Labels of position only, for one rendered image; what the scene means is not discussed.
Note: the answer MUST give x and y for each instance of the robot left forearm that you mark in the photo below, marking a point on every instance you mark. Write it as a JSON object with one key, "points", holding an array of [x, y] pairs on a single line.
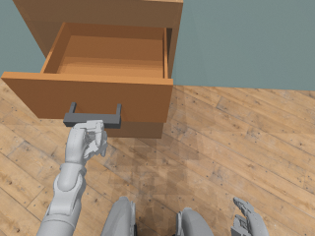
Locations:
{"points": [[63, 212]]}

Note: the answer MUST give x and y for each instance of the cabinet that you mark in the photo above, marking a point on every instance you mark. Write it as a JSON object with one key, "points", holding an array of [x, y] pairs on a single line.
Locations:
{"points": [[44, 19]]}

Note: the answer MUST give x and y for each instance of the left robot hand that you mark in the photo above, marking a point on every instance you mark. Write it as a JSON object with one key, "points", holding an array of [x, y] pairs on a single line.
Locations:
{"points": [[83, 135]]}

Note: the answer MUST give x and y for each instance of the right robot hand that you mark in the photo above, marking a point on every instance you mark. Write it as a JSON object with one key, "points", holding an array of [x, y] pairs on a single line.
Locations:
{"points": [[252, 225]]}

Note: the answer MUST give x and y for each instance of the drawer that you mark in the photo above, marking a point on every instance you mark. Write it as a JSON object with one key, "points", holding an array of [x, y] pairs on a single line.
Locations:
{"points": [[99, 66]]}

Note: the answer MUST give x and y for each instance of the robot right thigh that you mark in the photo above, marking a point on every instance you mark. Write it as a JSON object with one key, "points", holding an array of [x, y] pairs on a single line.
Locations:
{"points": [[191, 223]]}

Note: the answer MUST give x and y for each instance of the robot thigh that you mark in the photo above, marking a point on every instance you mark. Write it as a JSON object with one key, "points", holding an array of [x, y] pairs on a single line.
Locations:
{"points": [[121, 217], [191, 223]]}

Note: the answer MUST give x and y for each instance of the handle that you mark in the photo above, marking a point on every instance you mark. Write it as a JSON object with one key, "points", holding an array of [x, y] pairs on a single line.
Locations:
{"points": [[110, 121]]}

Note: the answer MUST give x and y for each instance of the robot left thigh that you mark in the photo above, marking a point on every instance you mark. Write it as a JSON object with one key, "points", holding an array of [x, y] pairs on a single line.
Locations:
{"points": [[121, 217]]}

